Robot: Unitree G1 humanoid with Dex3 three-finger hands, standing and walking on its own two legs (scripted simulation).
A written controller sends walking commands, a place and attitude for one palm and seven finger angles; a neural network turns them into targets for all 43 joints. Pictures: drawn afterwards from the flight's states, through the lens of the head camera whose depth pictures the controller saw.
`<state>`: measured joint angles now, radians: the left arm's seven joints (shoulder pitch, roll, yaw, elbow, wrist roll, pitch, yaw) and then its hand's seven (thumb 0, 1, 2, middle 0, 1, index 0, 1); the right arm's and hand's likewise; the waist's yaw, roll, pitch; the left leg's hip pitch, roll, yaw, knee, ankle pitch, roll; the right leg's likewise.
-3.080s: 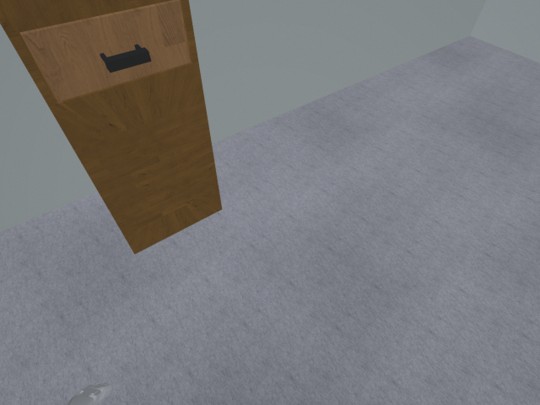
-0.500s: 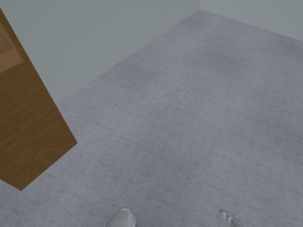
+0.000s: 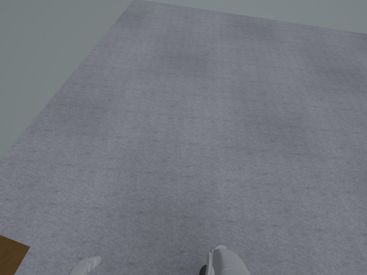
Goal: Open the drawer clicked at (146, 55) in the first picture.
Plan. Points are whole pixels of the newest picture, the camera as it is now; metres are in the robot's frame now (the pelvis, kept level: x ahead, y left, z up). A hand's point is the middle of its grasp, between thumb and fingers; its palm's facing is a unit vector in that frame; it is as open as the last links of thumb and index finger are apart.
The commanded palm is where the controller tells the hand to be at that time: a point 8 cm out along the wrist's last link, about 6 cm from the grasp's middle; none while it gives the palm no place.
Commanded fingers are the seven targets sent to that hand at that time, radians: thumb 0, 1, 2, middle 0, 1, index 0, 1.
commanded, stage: walk to a spot facing it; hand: left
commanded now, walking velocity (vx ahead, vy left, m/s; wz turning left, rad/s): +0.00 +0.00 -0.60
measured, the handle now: out of the picture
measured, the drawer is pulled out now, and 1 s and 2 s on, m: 0.00 0.00 0.00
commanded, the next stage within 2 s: none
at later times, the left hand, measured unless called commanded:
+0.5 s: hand (107, 237) +0.23 +0.20 -0.17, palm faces -0.22 -0.94 -0.25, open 7.3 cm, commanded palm none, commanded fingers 0.00 0.90 0.90 -0.20 -0.30 -0.20 -0.30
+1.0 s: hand (122, 212) +0.29 +0.17 -0.17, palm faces -0.58 -0.79 -0.21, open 7.4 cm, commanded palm none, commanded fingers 0.00 0.90 0.90 -0.20 -0.30 -0.20 -0.30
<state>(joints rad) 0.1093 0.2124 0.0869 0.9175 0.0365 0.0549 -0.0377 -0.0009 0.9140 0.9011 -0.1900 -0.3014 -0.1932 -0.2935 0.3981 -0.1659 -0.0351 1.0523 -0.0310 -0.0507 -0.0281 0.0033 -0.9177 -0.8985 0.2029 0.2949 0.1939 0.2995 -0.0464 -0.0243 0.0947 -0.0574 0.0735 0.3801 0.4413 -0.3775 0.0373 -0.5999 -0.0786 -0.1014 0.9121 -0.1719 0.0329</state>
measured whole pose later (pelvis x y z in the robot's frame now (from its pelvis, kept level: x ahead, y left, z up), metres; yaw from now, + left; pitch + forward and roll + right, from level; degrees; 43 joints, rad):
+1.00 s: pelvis +0.11 +0.05 +0.00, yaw -37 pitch +1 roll -1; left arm 0.18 0.23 0.09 0.91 0.03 0.09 -0.03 0.00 0.91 0.90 -0.19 -0.30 -0.20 -0.29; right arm 0.26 -0.19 -0.06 0.94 -0.03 0.01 -0.01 0.00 -0.91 -0.90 0.21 0.30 0.20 0.30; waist -0.03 0.00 0.09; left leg -0.24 0.17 0.34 0.53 -0.28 0.00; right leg -0.39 -0.06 -0.07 0.88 -0.45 0.06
